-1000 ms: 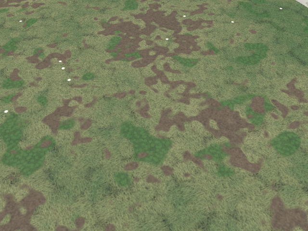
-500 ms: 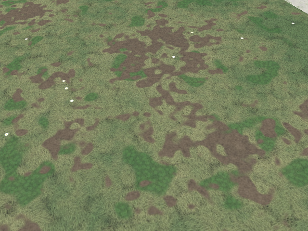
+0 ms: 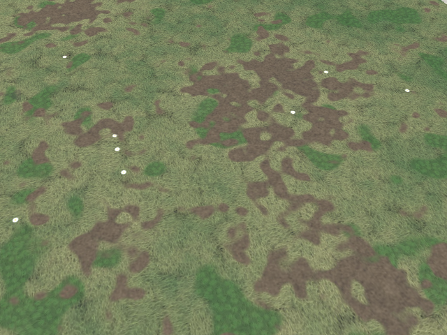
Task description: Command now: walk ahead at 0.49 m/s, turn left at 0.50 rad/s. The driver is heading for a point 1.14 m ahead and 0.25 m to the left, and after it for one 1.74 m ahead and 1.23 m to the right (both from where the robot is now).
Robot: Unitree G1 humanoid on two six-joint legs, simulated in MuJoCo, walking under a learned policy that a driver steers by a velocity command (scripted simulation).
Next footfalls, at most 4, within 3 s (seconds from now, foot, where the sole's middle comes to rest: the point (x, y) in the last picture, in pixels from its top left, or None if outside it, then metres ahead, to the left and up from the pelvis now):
0.24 right None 0.31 -0.14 -0.78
0.78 left None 0.49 0.20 -0.78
1.34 right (171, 226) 0.88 0.18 -0.78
1.82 left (102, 186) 1.06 0.45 -0.78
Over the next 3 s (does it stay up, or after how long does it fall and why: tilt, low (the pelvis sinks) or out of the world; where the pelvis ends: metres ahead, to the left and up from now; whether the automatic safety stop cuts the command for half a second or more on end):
stays up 1.54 0.22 0.00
